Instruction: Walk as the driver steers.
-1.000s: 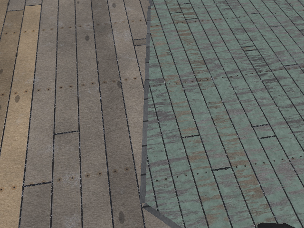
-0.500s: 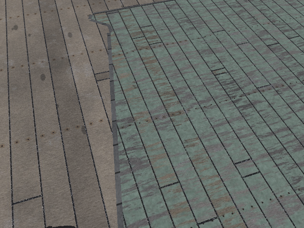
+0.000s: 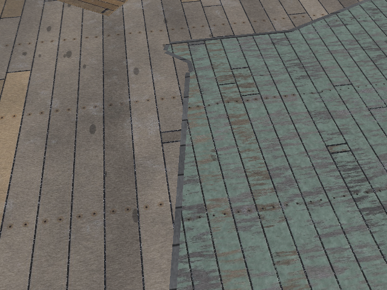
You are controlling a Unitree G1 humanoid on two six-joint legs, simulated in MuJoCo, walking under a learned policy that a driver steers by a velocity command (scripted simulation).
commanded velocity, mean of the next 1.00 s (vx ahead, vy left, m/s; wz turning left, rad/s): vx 0.50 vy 0.00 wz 0.12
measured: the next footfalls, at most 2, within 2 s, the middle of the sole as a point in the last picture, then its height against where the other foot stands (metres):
left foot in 0.10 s outside the picture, level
right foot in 0.66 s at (247, 274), level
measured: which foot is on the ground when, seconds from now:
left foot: up 0.00-0.08, down 0.10-0.66, up 0.68-1.00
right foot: down 0.00-0.10, up 0.12-0.64, down 0.66-1.00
